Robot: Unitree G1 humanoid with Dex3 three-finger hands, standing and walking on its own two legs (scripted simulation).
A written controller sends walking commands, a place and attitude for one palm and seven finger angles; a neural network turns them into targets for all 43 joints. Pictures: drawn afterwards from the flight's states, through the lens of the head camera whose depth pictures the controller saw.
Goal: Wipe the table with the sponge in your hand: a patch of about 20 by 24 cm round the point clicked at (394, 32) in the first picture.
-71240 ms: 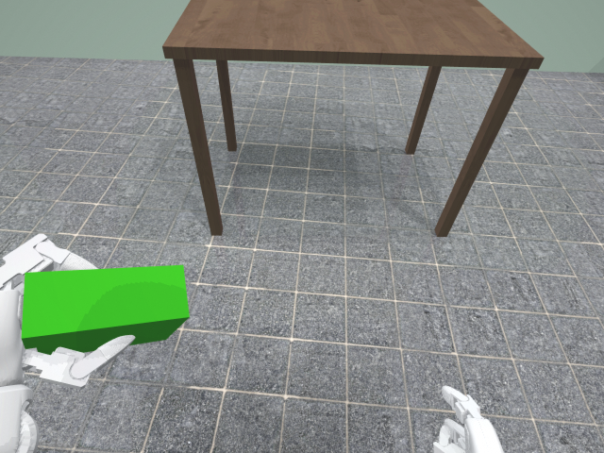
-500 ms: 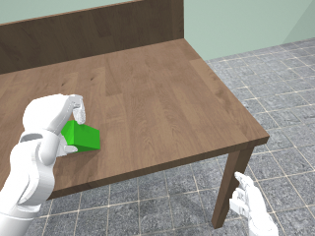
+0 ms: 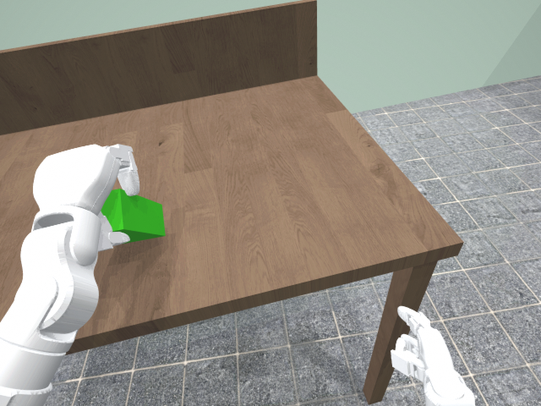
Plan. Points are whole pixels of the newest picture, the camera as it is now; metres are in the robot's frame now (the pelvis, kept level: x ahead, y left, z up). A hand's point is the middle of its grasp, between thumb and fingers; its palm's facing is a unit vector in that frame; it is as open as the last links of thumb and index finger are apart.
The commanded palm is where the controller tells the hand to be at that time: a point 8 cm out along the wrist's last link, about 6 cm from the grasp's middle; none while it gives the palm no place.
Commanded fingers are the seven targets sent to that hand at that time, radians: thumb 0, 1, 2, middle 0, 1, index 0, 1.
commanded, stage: move the sponge above the wiping area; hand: left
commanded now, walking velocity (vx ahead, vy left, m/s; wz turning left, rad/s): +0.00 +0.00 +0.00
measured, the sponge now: (119, 223) +0.30 +0.30 +0.14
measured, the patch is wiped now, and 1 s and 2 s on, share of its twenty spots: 0.70 0.70 0.70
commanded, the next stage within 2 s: none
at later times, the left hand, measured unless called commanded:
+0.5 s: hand (115, 207) +0.29 +0.28 +0.19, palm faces +0.11 -0.03 -0.99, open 9.0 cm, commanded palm +0.24 +0.26 +0.25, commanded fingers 0.00 0.10 1.30 -1.20 -1.60 -1.20 -1.60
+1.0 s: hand (127, 207) +0.29 +0.26 +0.19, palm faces +0.15 -0.03 -0.99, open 8.9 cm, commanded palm +0.24 +0.26 +0.25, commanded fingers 0.00 0.10 1.30 -1.20 -1.60 -1.20 -1.60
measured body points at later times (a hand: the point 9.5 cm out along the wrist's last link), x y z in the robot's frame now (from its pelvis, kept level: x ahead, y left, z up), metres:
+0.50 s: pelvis +0.01 -0.01 +0.00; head -0.01 -0.07 +0.45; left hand +0.28 +0.28 +0.24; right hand +0.27 -0.20 -0.08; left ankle +0.03 +0.11 -0.74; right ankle +0.03 -0.09 -0.74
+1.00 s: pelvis +0.01 -0.01 +0.00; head -0.01 -0.08 +0.44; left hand +0.28 +0.26 +0.24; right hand +0.27 -0.20 -0.08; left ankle +0.03 +0.11 -0.74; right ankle +0.03 -0.09 -0.74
